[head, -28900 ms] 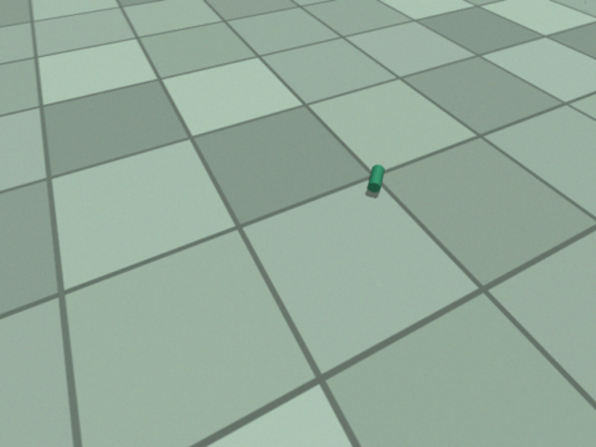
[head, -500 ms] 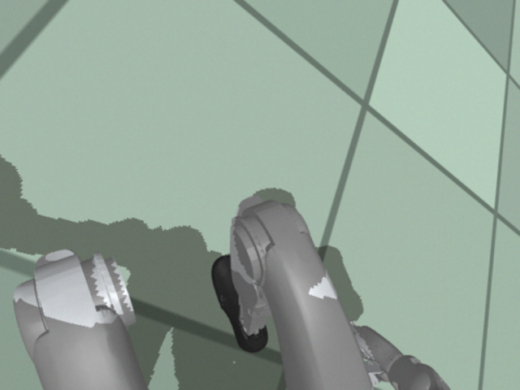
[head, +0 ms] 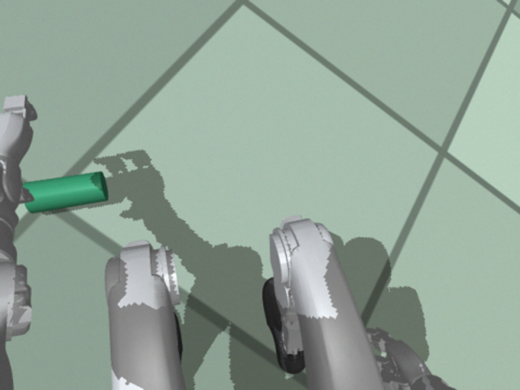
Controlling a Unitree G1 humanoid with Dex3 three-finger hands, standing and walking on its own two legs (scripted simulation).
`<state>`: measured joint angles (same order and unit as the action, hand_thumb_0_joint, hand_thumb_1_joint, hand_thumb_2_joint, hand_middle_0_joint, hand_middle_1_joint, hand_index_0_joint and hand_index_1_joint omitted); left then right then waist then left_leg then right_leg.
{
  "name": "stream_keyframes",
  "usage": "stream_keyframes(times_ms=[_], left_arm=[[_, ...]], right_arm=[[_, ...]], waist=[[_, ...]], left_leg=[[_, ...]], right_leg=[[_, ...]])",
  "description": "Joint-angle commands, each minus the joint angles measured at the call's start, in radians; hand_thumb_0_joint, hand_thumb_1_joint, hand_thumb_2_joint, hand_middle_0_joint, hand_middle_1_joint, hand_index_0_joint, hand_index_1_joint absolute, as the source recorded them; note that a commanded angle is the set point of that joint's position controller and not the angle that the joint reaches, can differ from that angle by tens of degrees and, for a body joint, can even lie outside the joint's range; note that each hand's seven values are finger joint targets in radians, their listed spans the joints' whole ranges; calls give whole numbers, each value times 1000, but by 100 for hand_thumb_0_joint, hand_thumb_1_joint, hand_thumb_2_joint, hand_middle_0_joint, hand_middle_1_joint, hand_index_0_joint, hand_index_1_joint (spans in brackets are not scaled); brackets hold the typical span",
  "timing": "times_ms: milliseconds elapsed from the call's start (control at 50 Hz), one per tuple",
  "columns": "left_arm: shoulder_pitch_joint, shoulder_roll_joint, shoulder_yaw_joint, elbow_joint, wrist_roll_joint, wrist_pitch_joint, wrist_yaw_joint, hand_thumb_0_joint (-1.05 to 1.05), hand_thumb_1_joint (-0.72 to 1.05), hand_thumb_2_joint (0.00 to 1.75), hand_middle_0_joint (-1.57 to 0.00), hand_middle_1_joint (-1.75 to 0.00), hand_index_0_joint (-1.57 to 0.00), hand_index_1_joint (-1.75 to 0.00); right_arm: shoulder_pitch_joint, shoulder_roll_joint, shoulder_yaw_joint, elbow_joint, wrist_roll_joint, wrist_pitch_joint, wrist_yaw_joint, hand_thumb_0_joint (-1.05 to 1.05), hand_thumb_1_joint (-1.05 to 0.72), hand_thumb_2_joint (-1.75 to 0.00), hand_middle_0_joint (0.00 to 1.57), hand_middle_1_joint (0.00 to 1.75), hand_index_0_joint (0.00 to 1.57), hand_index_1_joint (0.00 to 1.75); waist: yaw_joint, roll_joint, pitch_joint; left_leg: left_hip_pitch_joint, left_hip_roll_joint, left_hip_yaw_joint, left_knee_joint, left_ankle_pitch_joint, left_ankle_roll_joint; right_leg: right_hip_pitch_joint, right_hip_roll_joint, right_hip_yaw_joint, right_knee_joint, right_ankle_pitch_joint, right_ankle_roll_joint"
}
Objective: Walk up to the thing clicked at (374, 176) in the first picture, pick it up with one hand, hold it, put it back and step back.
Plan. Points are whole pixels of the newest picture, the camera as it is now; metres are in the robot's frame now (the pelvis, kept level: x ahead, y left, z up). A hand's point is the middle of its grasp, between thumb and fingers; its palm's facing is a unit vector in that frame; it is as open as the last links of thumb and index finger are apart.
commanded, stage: withdraw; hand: left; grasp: from above
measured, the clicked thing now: (68, 191) +0.45 +0.31 -0.31
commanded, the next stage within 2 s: home in 0.38 s
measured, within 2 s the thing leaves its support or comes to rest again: neither
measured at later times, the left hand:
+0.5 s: hand (33, 176) +0.45 +0.32 -0.18, palm faces -0.42 -0.07 -0.91, open 13.8 cm
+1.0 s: hand out of the picture +0.35 +0.29 -0.01, palm faces -0.32 -0.55 -0.77, open 8.6 cm
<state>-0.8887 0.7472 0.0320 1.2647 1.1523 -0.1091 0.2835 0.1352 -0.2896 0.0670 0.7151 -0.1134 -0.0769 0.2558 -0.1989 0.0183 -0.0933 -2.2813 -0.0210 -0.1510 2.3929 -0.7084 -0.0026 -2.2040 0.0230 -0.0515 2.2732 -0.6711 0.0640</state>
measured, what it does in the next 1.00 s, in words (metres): rises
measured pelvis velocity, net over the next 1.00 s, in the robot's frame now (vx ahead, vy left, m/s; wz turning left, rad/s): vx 0.00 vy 0.00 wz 0.06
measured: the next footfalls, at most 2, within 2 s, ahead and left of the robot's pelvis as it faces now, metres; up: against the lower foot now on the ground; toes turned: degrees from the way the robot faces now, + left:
none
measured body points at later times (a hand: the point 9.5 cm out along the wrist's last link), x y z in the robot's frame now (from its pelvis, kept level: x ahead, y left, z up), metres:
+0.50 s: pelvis -0.01 +0.00 -0.02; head +0.22 +0.09 +0.35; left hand +0.46 +0.32 -0.13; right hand +0.04 -0.28 -0.11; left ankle +0.07 +0.12 -0.31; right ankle +0.11 -0.14 -0.31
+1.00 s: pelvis +0.00 +0.00 +0.11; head +0.19 +0.05 +0.51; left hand +0.36 +0.32 +0.04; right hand +0.15 -0.26 -0.01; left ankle +0.07 +0.12 -0.31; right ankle +0.11 -0.14 -0.31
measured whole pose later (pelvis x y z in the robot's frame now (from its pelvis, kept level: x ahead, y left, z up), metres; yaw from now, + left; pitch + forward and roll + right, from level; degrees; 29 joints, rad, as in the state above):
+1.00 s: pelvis +0.00 +0.00 +0.11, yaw +4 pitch +34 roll -7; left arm -0.38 0.54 0.07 0.60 0.62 0.01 0.01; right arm 0.15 -0.28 -0.01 0.61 0.00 0.01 0.10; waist -0.09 0.04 -0.19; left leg -1.96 0.00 -0.10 2.04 -0.68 0.00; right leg -1.91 0.01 -0.02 1.95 -0.64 0.06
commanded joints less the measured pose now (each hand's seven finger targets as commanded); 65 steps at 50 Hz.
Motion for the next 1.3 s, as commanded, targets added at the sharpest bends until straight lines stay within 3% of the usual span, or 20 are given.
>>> stream_keyframes(times_ms=[0, 120, 300, 360, 440, 500, 520, 560, 660, 700, 720, 760, 800, 860, 920, 1020, 1080, 1100, 1200, 1280], left_arm=[[-278, 163, -15, -83, -26, -30, -80, 0, -48, 98, -12, -98, -11, -98], [-297, 273, 28, -22, 5, -135, -91, 0, -47, 97, -14, -97, -13, -98], [-456, 345, 44, 90, 115, -251, 85, 0, -51, 100, -8, -102, -9, -101], [-506, 379, 70, 109, 153, -245, 142, 0, -50, 99, -8, -101, -9, -101], [-486, 410, 121, 79, 172, -202, 195, 0, -51, 99, -9, -100, -9, -100], [-478, 397, 125, -13, 152, -159, 194, 0, -38, 88, -20, -90, -21, -89], [-423, 382, 131, -54, 137, -140, 189, 0, -33, 87, -24, -82, -21, -81], [-380, 398, 161, -130, 94, -103, 171, 0, -25, 87, -24, -66, -21, -66], [-229, 286, 142, -245, -57, -21, 51, 0, 11, 77, -20, -44, -19, -45], [-124, 257, 148, -341, -134, 6, -9, 0, 26, 79, -19, -39, -19, -40], [-80, 221, 133, -398, -175, 19, -46, 0, 34, 78, -19, -36, -18, -37], [35, 118, 99, -464, -272, 46, -115, 0, 50, 80, -19, -32, -19, -32], [108, 119, 123, -586, -360, 66, -170, 0, 66, 85, -19, -29, -19, -29], [240, 46, 96, -729, -470, 87, -235, 0, 90, 90, -20, -30, -20, -30], [322, 7, 109, -860, -567, 100, -253, 0, 90, 90, -20, -30, -20, -30], [435, -52, 119, -1015, -674, 137, -240, 0, 90, 90, -20, -30, -20, -30], [514, -129, 85, -1106, -747, 179, -240, 0, 90, 90, -20, -30, -20, -30], [544, -118, 109, -1141, -774, 194, -234, 0, 90, 90, -20, -30, -20, -30], [709, -192, 82, -1244, -915, 278, -223, 0, 90, 90, -20, -30, -20, -30], [831, -223, 94, -1292, -1022, 337, -211, 0, 90, 90, -20, -30, -20, -30]], right_arm=[[221, -267, -88, -36, 25, 39, -59, 0, -90, -90, 20, 30, 20, 30], [169, -236, -45, -69, 14, 59, -123, 0, -90, -90, 20, 30, 20, 30], [164, -252, 3, -56, -34, 60, -149, 0, -89, -90, 20, 30, 20, 30], [193, -268, 2, -34, -55, 48, -152, 0, -89, -90, 20, 30, 20, 30], [209, -288, -20, -19, -64, 31, -149, 0, -90, -90, 20, 30, 20, 30], [218, -282, -45, -25, -55, 19, -139, 0, -88, -89, 20, 30, 20, 30], [229, -276, -53, -25, -49, 19, -136, 0, -88, -89, 20, 30, 20, 30], [237, -275, -79, -29, -33, 20, -129, 0, -88, -89, 20, 30, 20, 30], [283, -246, -132, -31, 21, 36, -112, 0, -89, -90, 20, 30, 20, 30], [281, -241, -144, -51, 45, 48, -113, 0, -89, -90, 20, 30, 20, 30], [270, -231, -148, -68, 58, 55, -115, 0, -90, -90, 20, 30, 20, 30], [246, -217, -145, -83, 76, 63, -121, 0, -90, -90, 20, 30, 20, 30], [218, -216, -146, -104, 90, 68, -137, 0, -90, -90, 20, 30, 20, 30], [165, -188, -147, -147, 104, 70, -153, 0, -90, -90, 20, 30, 20, 30], [122, -171, -148, -179, 118, 64, -172, 0, -90, -90, 20, 30, 20, 30], [60, -162, -148, -213, 135, 41, -205, 0, -90, -90, 20, 30, 20, 30], [33, -154, -150, -240, 144, 20, -228, 0, -90, -90, 20, 30, 20, 30], [21, -151, -148, -248, 146, 13, -237, 0, -90, -90, 20, 30, 20, 30], [-17, -122, -132, -284, 156, -16, -278, 0, -90, -90, 20, 30, 20, 30], [-20, -100, -115, -301, 160, -43, -307, 0, -90, -90, 20, 30, 20, 30]], waist=[[-71, 133, -502], [-39, 94, -462], [-71, 228, -503], [-83, 301, -556], [-55, 425, -619], [-45, 481, -695], [-21, 488, -742], [13, 505, -821], [41, 385, -844], [62, 327, -825], [62, 297, -835], [48, 220, -737], [71, 172, -716], [87, 141, -672], [106, 134, -649], [125, 172, -601], [117, 170, -580], [130, 173, -597], [115, 116, -536], [118, 83, -476]], left_leg=[[411, -3, 75, -305, 158, 37], [349, -12, 115, -299, 86, 42], [388, -4, 91, -259, 63, 26], [464, -3, 86, -252, 103, 18], [572, -1, 76, -277, 153, 1], [602, 0, 83, -279, 174, 0], [629, -1, 87, -293, 202, -2], [675, -1, 93, -320, 240, -2], [698, 0, 96, -377, 296, 16], [691, 0, 91, -419, 282, 22], [694, 2, 90, -439, 266, 26], [655, 4, 78, -485, 232, 31], [666, 5, 75, -509, 235, 34], [685, 16, 77, -581, 194, 35], [750, 22, 73, -649, 167, 33], [879, 32, 48, -791, 88, 22], [957, 33, 45, -869, 48, 19], [990, 34, 47, -888, 50, 18], [1071, 25, 66, -976, 63, 23], [1147, 22, 69, -1066, 67, 26]], right_leg=[[346, 24, -91, -284, 183, -101], [383, 22, -59, -316, 73, -98], [275, 36, -74, -227, 32, -108], [251, 30, -104, -192, 91, -105], [183, 13, -136, -131, 159, -105], [181, 10, -129, -129, 180, -111], [217, 10, -124, -138, 203, -113], [253, 6, -112, -151, 230, -115], [358, 8, -86, -243, 263, -106], [414, 8, -80, -292, 254, -104], [445, 12, -75, -319, 248, -101], [472, 12, -73, -366, 235, -97], [504, 12, -63, -410, 237, -99], [577, 10, -46, -474, 209, -95], [616, 3, -33, -534, 185, -97], [671, -5, -26, -622, 131, -95], [724, -7, -17, -699, 101, -92], [759, -6, -14, -721, 102, -91], [906, -5, 8, -869, 93, -86], [1024, -8, 24, -980, 89, -83]])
